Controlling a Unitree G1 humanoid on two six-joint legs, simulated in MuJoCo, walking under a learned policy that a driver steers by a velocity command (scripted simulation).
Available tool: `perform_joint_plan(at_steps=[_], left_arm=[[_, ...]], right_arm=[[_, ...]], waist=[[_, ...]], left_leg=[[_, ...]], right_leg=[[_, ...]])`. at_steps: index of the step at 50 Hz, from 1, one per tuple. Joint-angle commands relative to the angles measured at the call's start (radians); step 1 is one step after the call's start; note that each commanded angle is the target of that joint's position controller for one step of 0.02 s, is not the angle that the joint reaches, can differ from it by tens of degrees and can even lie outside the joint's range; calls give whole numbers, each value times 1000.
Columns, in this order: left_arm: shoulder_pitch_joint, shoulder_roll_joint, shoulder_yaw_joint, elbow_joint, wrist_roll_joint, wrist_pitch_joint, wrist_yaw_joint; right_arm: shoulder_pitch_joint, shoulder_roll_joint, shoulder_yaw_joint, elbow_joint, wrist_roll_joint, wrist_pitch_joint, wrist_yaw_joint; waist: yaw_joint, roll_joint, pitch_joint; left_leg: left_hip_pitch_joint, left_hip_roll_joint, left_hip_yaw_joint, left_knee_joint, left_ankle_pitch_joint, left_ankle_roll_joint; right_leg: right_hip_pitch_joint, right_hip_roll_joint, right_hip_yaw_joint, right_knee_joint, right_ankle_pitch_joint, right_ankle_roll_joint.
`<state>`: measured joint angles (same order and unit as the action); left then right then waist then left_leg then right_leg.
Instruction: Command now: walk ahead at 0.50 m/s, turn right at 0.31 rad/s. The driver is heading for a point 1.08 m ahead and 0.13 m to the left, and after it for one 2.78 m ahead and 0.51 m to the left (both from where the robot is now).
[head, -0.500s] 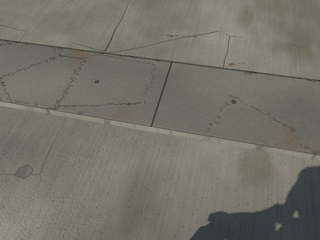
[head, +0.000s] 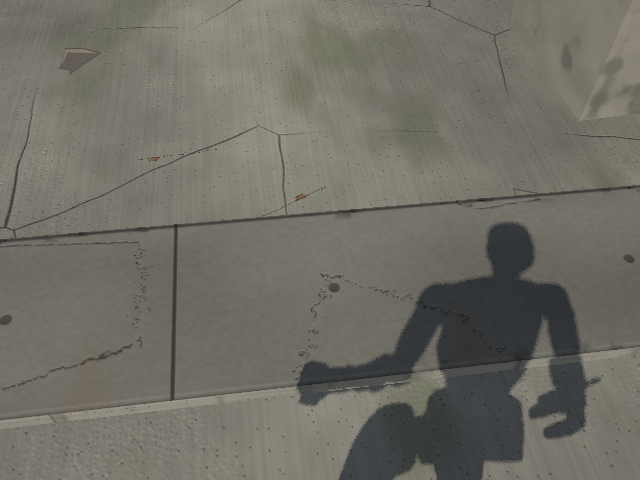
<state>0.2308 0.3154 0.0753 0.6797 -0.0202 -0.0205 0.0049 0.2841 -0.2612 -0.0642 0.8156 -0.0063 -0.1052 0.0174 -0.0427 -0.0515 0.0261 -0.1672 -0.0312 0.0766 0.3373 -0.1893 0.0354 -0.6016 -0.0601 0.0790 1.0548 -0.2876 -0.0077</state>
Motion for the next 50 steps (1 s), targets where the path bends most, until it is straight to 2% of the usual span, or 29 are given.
perform_joint_plan(at_steps=[1,5,9,11,12,13,14,15,16,17,18,19,23,26,31,33,34,35,36,37,38,39,40,41,42,43,44,47,50], left_arm=[[-27,19,-4,-76,9,-19,-9],[-164,-2,-22,-104,7,-41,-31],[-246,24,-18,-140,-1,-47,-43],[-193,54,-4,-131,5,-49,-44],[-81,84,15,-97,11,-48,-41],[75,136,42,-49,14,-44,-31],[220,240,65,-31,34,-37,-16],[233,230,58,-22,16,-35,-18],[186,160,34,-26,13,-39,-22],[124,128,22,-30,14,-43,-23],[65,102,13,-29,17,-47,-27],[22,73,5,-32,21,-53,-29],[-5,88,12,-7,20,-77,-27],[28,104,17,24,18,-78,-16],[114,134,22,82,8,-64,-6],[131,134,21,107,8,-50,0],[155,128,20,121,4,-38,1],[224,107,12,144,6,-25,2],[271,111,6,167,7,-13,3],[282,133,7,180,2,-4,6],[254,158,9,174,0,-5,8],[225,135,-2,150,27,-19,1],[216,30,-35,130,35,-36,-14],[174,85,-13,147,-2,-43,-15],[92,117,-1,120,-30,-42,-12],[55,85,-5,113,-30,-29,-1],[69,55,-8,124,-13,-10,10],[168,-29,-28,172,24,43,22],[220,-19,-22,216,37,62,12]], right_arm=[[-52,-155,-32,-48,10,-17,-1],[1,-187,-34,-13,25,0,-5],[67,-215,-38,33,38,23,-6],[57,-233,-41,44,43,35,-11],[44,-230,-37,47,45,40,-15],[49,-199,-24,43,35,39,-19],[99,-110,10,2,6,26,-15],[124,-79,25,10,9,6,-10],[54,-176,-2,-4,38,-7,-2],[-21,-180,-2,-27,51,-13,2],[-48,-167,-1,-27,38,-12,-2],[-43,-163,-6,-21,23,-3,-5],[-28,-106,5,-12,12,34,-9],[-129,-93,12,-39,4,34,-7],[-283,-76,28,-73,16,25,14],[-321,-81,28,-90,9,19,25],[-346,-90,26,-105,2,16,27],[-386,-100,22,-116,0,13,31],[-380,-94,18,-119,2,11,33],[-311,-106,7,-98,1,10,33],[-198,-136,-8,-59,8,15,31],[-42,-209,-33,-12,10,29,22],[80,-249,-46,37,11,56,7],[103,-196,-36,37,6,73,-6],[-25,-168,-26,5,2,77,-16],[-136,-111,-9,-6,4,73,-21],[-212,-82,1,-8,6,74,-21],[-330,-106,-10,-4,-11,87,-13],[-355,-91,-7,19,2,92,-9]], waist=[[25,114,-3],[-26,110,18],[-35,133,38],[18,148,2],[87,141,-68],[155,122,-170],[173,-67,-333],[150,-207,-434],[161,-119,-316],[141,-86,-195],[107,-28,-117],[73,-31,-82],[17,-24,-40],[42,-1,-3],[103,-2,37],[105,2,48],[113,9,41],[144,34,7],[138,17,-51],[101,-4,-131],[42,-35,-216],[-16,19,-336],[-62,215,-474],[-96,167,-507],[-72,132,-377],[-24,133,-267],[19,133,-203],[106,238,-149],[146,213,-156]], left_leg=[[64,273,-205,-204,174,182],[68,241,-106,-200,224,153],[172,296,-115,-159,281,135],[205,301,-95,-66,482,112],[180,269,-51,69,626,88],[71,221,-12,265,602,53],[-279,121,26,649,237,-9],[-491,6,-90,886,-376,-33],[-597,69,-162,965,-362,-17],[-620,113,-137,944,-278,-5],[-588,147,-123,880,-202,-8],[-530,174,-132,821,-149,-14],[-463,185,-127,714,-35,-52],[-495,178,-122,524,130,-69],[-450,130,-89,299,271,-55],[-449,108,-88,230,257,-35],[-458,86,-69,185,174,-22],[-420,52,-30,157,134,-11],[-329,13,-2,111,133,-1],[-141,-11,9,63,232,17],[88,16,-23,49,379,44],[437,159,-146,156,647,117],[724,418,-404,182,895,275],[668,458,-433,168,892,301],[516,390,-335,120,719,239],[366,321,-264,83,569,190],[214,280,-212,50,448,157],[-139,215,-105,-18,337,160],[-232,205,-81,30,91,124]], right_leg=[[-88,-45,21,-148,127,9],[-5,-26,-60,-381,282,8],[14,-2,-77,-487,220,-24],[126,34,-105,-536,172,-58],[299,63,-131,-579,201,-86],[546,47,-108,-562,224,-116],[935,-215,257,-539,201,-238],[1029,-343,628,-701,74,-339],[940,-311,552,-733,3,-300],[806,-268,407,-749,42,-268],[671,-224,309,-782,119,-249],[574,-192,245,-815,187,-235],[433,-166,125,-912,309,-253],[438,-141,47,-936,324,-237],[488,-148,-1,-930,259,-204],[554,-161,-9,-867,404,-183],[612,-154,-6,-824,486,-169],[677,-135,-1,-764,609,-152],[721,-121,3,-682,769,-129],[691,-105,-8,-577,899,-97],[584,-88,-17,-469,913,-63],[333,-56,-18,-291,671,-19],[16,62,-50,34,-132,52],[-33,65,65,176,-402,53],[-60,13,65,134,-365,41],[-46,-19,14,35,-326,47],[34,-36,-17,-92,-313,61],[391,13,-92,-305,-121,98],[591,44,-135,-467,171,59]])
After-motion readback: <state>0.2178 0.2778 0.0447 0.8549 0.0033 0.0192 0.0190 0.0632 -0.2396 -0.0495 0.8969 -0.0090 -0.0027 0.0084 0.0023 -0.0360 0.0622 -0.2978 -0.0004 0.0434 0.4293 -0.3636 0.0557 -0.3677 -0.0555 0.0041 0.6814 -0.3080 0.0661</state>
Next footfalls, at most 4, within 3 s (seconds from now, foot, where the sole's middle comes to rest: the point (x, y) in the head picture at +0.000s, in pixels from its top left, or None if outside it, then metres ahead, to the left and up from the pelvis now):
0.26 right None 0.31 -0.16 -0.78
0.66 left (268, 432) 0.58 0.10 -0.76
1.06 right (385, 441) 0.56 -0.15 -0.78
1.80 left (257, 390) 0.67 0.12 -0.74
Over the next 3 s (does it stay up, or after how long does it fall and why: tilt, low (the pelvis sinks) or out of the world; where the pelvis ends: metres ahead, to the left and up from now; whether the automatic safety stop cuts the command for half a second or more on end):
stays up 1.05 0.03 0.02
